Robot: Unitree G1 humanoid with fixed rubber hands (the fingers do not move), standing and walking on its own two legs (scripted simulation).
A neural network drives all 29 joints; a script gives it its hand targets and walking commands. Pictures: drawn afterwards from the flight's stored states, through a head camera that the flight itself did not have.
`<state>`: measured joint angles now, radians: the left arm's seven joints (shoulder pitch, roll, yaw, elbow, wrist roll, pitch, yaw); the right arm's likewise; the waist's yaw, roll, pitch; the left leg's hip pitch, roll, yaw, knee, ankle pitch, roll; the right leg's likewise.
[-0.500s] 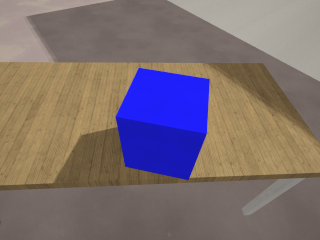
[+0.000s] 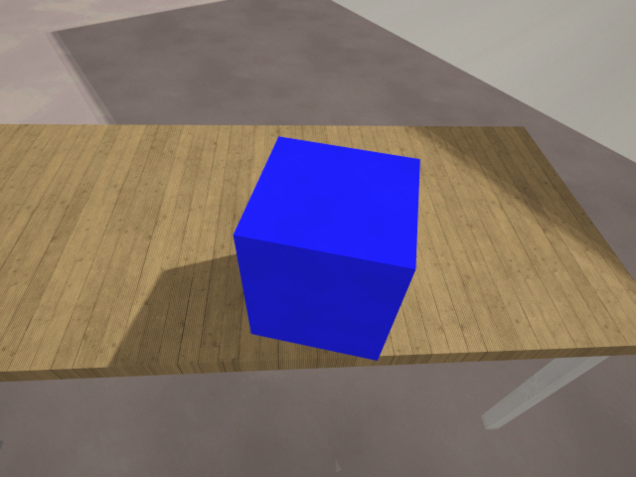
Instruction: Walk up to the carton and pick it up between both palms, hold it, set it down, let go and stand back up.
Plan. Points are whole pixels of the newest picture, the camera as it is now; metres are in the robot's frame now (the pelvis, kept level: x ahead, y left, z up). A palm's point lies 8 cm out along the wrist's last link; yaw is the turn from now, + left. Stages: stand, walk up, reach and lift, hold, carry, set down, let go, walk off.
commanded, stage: stand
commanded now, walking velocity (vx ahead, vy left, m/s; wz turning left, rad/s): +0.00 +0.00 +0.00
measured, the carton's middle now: (329, 252) +0.43 -0.02 +0.01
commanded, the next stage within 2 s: none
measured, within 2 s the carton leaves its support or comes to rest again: neither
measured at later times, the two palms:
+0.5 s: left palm out of the picture -0.04 +0.20 -0.15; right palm out of the picture -0.03 -0.20 -0.15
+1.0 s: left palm out of the picture -0.04 +0.20 -0.15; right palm out of the picture -0.03 -0.20 -0.15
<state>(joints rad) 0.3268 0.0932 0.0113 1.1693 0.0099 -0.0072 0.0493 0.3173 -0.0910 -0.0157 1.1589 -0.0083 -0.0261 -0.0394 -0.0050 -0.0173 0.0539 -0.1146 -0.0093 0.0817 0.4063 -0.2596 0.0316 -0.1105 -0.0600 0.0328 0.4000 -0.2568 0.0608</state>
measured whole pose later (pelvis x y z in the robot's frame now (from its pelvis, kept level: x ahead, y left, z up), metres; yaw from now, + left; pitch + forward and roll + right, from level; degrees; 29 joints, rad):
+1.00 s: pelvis +0.00 +0.00 +0.00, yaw +0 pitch -2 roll +0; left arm 0.33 0.09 0.01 1.17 0.01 0.00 0.05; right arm 0.32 -0.09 -0.01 1.15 -0.01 -0.03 -0.04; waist -0.01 -0.02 0.06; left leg -0.11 -0.01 0.08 0.41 -0.26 0.04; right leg -0.11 -0.07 0.03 0.40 -0.25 0.07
